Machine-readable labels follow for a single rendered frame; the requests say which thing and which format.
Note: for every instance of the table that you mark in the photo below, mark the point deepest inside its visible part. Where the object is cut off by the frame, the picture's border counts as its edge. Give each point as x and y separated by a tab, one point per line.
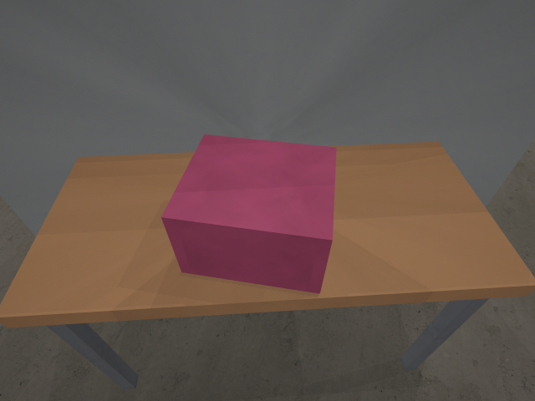
408	228

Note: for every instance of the carton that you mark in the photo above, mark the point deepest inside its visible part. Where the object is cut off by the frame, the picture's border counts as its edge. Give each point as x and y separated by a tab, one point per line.
255	211

